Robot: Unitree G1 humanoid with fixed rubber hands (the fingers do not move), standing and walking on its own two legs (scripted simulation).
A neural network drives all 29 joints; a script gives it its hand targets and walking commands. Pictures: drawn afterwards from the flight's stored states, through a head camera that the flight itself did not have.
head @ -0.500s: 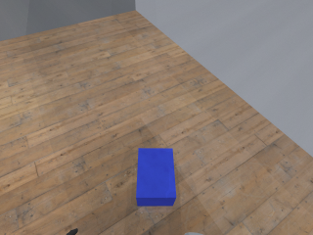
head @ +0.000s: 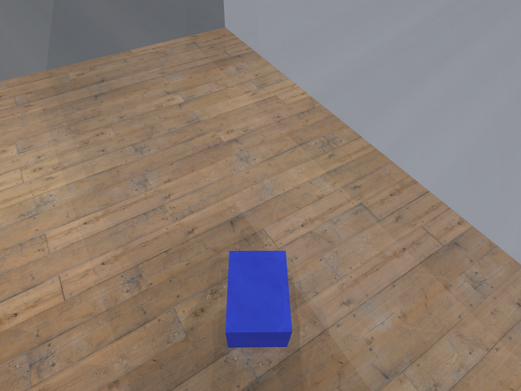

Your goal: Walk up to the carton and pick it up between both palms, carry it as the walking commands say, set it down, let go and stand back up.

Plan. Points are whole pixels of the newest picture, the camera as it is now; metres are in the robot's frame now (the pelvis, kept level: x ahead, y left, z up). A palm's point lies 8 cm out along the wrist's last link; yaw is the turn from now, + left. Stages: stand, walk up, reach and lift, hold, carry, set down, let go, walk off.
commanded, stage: walk up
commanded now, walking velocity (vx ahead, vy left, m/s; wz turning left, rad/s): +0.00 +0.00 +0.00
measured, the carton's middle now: (257, 298) +0.51 +0.02 -0.68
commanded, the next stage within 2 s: stand in 1.54 s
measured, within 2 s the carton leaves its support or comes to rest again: neither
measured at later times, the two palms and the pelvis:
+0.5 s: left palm out of the picture +0.09 +0.27 -0.13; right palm out of the picture +0.09 -0.23 -0.12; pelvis +0.05 +0.02 +0.00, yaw +1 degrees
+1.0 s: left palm out of the picture +0.14 +0.25 -0.13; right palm out of the picture +0.12 -0.25 -0.12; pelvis +0.09 +0.00 +0.00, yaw +1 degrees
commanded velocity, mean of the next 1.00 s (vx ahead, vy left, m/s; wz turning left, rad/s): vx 0.07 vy -0.03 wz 0.00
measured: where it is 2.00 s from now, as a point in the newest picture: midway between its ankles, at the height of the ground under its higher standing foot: outside the picture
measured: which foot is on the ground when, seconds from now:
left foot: down 0.00-0.66, up 0.68-0.88, down 0.90-1.00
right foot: down 0.00-0.34, up 0.36-0.64, down 0.66-1.00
